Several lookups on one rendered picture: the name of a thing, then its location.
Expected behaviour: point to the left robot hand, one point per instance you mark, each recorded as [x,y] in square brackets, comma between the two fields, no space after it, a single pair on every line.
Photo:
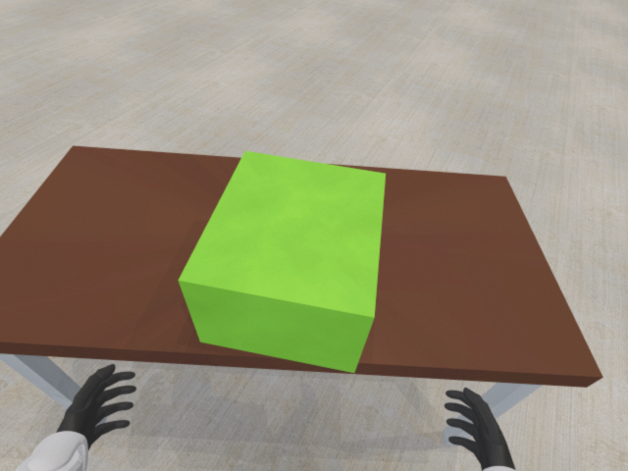
[86,411]

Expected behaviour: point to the left robot forearm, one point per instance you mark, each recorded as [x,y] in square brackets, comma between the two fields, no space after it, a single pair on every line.
[62,451]

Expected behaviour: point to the carton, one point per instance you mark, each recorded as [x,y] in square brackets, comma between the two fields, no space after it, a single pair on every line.
[287,265]

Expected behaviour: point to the right robot hand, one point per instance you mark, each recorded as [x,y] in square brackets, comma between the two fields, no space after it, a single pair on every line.
[490,447]

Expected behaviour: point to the table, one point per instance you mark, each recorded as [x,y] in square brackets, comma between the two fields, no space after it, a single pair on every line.
[90,268]

